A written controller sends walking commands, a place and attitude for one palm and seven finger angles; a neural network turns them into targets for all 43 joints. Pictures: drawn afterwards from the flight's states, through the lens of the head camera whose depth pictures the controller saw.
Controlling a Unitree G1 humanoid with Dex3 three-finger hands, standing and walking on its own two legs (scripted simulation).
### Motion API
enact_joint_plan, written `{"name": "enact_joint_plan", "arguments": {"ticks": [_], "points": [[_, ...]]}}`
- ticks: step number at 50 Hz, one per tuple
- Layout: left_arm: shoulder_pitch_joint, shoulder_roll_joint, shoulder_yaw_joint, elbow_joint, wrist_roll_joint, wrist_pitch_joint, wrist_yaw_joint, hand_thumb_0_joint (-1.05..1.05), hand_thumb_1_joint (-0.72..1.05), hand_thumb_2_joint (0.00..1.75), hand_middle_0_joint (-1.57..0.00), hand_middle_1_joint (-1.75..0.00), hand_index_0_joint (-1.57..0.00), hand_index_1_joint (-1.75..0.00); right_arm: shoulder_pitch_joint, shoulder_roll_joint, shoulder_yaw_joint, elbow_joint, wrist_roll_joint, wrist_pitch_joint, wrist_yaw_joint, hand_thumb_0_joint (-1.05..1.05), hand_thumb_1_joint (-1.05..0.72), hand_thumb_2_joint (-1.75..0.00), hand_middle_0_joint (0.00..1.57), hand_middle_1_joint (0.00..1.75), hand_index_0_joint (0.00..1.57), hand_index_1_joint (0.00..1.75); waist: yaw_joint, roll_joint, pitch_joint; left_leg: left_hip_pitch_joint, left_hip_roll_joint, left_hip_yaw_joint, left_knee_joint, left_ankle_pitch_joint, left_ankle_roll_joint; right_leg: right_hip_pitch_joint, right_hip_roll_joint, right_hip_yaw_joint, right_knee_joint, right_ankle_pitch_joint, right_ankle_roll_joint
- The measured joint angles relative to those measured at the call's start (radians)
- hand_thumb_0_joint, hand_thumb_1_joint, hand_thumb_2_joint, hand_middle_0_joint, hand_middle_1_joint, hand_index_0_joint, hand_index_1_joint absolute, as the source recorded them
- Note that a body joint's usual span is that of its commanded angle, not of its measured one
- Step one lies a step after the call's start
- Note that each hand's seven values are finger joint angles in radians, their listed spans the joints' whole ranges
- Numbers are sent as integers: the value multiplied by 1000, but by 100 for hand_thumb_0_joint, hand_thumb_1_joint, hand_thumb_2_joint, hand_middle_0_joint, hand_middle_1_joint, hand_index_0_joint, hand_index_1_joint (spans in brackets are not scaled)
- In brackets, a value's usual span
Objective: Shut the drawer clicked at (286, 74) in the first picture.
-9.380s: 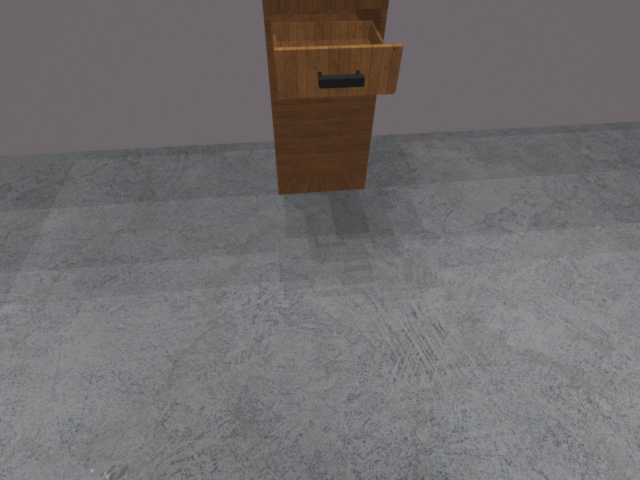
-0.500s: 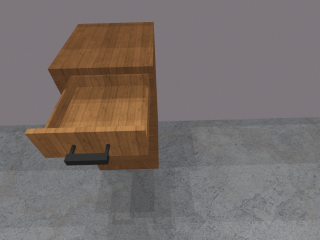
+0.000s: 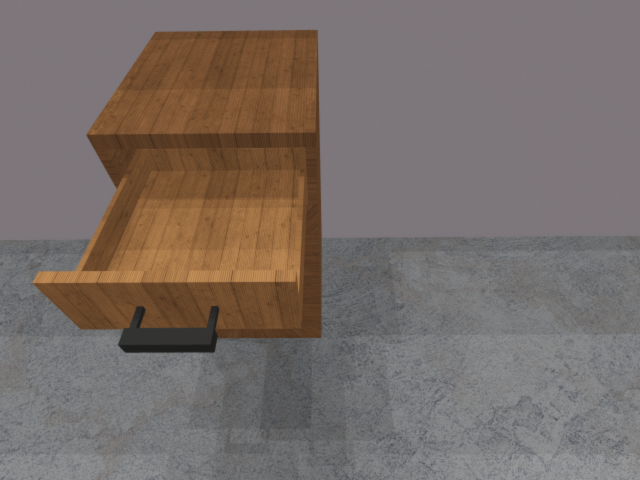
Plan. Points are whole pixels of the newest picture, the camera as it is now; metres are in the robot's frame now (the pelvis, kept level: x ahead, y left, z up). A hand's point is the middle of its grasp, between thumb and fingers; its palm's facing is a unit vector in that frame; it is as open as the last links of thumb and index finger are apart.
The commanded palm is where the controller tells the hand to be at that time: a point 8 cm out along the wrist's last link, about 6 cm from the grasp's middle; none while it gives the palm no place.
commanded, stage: come to a stop and stand still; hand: left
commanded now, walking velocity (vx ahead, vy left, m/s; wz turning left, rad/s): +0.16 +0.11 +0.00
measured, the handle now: (173, 326) +0.33 +0.23 -0.04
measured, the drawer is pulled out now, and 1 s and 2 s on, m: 0.30 0.30 0.30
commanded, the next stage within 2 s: look again from close up in 1.24 s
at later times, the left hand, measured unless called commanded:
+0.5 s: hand out of the picture +0.04 +0.19 -0.18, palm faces +0.11 -0.98 -0.18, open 7.3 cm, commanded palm none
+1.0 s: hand out of the picture +0.05 +0.17 -0.17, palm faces +0.06 -0.98 -0.17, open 7.3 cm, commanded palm none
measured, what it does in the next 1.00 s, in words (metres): steps on the spot: right foot, then left foot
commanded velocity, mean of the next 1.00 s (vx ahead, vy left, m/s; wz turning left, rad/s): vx -0.03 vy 0.02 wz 0.00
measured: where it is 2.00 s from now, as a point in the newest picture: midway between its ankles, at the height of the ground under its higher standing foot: outside the picture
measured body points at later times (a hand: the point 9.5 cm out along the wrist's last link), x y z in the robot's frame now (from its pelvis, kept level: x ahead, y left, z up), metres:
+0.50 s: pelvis +0.04 +0.02 +0.00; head +0.05 +0.03 +0.45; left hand +0.04 +0.25 -0.16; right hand +0.09 -0.21 -0.15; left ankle +0.08 +0.14 -0.73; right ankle +0.03 -0.09 -0.72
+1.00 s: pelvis +0.06 +0.01 +0.01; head +0.07 +0.01 +0.46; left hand +0.05 +0.22 -0.15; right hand +0.06 -0.21 -0.15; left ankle +0.08 +0.14 -0.73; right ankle +0.02 -0.09 -0.73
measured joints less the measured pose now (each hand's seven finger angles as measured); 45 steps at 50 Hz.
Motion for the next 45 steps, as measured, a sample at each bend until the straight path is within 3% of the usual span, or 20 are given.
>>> {"name": "enact_joint_plan", "arguments": {"ticks": [3, 6, 9, 13, 18, 23, 28, 33, 45], "points": [[-22, 8, 4, -41, 0, -34, -2, 1, 93, 90, -20, -30, -20, -30, 20, 2, -4, 10, 14, 6, 5, 0, -91, -90, 20, 30, 20, 30, 13, 3, 7, -32, -7, 4, 111, -55, -8, 54, -1, -3, -151, 158, -16], [-34, -4, 4, -54, -3, -59, 9, 1, 93, 90, -20, -30, -20, -30, -15, -12, -20, 19, 17, 33, 11, 1, -91, -90, 20, 30, 20, 30, 18, 21, 20, -189, 8, 0, 491, -126, -30, 73, -2, -26, -122, 135, -3], [-18, -15, 2, -50, -1, -42, 27, 0, 92, 90, -20, -30, -20, -30, -79, -27, -36, -5, 13, 58, 15, 1, -91, -90, 20, 30, 20, 30, 13, 5, 13, -321, 43, 13, 624, -100, -56, 117, -8, -30, -191, 153, 11], [-3, 8, 6, -39, 7, -8, 29, 0, 94, 90, -20, -30, -20, -30, -158, -25, -46, -64, 16, 60, 21, 1, -91, -90, 20, 30, 20, 30, 10, -47, 6, -379, 89, 21, 455, -9, -83, 135, -21, -19, -246, 183, 18], [22, 9, 2, -45, 4, 20, 14, 0, 93, 90, -20, -30, -20, -30, -201, -42, -54, -109, 16, 45, 19, 1, -92, -90, 19, 30, 20, 30, 31, -51, 4, -290, 107, 26, 144, 160, -93, 110, -16, -11, -169, 138, 42], [26, 18, 8, -43, -1, 40, 16, 0, 92, 90, -20, -30, -20, -30, -212, -26, -47, -110, 1, 51, 8, 1, -93, -90, 20, 30, 20, 30, 54, -84, -3, -288, 77, 40, 137, 156, -62, 84, -25, 31, -90, 15, 40], [52, 5, -5, -27, 2, 24, 10, 0, 91, 90, -20, -30, -20, -30, -229, -32, -41, -107, 5, 54, 6, 1, -94, -90, 20, 30, 20, 30, 64, -78, -18, -277, 50, 58, 68, 192, -58, 124, -26, 64, -167, 97, 46], [92, -27, -30, 11, 1, 3, 11, 0, 91, 90, -20, -30, -20, -30, -245, -55, -46, -97, 16, 54, 9, 1, -94, -90, 20, 30, 20, 30, 47, -17, -28, -244, 72, 50, 32, 200, -71, 172, 1, 57, -240, 119, 47], [73, -26, -41, 38, -4, -7, 17, 0, 91, 90, -20, -30, -20, -30, -198, -41, -24, -21, 18, 47, 11, 0, -93, -90, 20, 30, 20, 30, 36, -43, -35, -195, 88, 43, -5, 198, -85, 233, 21, 50, -302, 127, 34]]}}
